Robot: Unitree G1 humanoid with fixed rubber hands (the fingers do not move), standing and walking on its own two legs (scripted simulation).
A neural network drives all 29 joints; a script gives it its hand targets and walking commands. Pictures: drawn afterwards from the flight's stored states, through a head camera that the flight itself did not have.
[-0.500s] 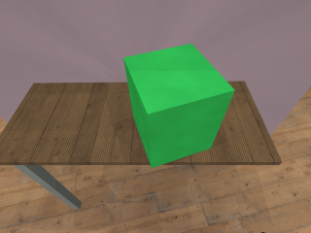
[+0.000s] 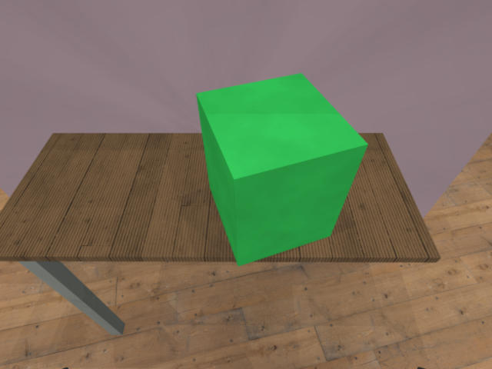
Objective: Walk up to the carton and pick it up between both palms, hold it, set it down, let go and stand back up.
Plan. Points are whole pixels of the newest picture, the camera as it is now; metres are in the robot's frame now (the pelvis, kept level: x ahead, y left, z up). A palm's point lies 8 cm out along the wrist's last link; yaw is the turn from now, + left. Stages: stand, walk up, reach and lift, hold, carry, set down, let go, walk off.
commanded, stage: walk up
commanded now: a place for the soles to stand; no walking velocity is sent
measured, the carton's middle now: (269, 171) +0.45 -0.06 +0.07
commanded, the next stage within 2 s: reach and lift in 1.58 s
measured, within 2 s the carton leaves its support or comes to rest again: neither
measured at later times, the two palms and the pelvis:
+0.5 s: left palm out of the picture +0.09 +0.24 -0.09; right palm out of the picture +0.02 -0.38 -0.10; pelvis -0.03 -0.05 +0.00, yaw -3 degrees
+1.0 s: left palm out of the picture +0.10 +0.24 -0.09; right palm out of the picture +0.04 -0.38 -0.09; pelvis +0.00 -0.06 +0.01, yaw -3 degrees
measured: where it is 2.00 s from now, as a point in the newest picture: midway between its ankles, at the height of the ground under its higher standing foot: outside the picture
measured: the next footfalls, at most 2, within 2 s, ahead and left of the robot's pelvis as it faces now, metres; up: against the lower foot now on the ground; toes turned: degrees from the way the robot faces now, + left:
none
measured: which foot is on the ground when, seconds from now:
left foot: down 0.00-1.00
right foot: down 0.00-1.00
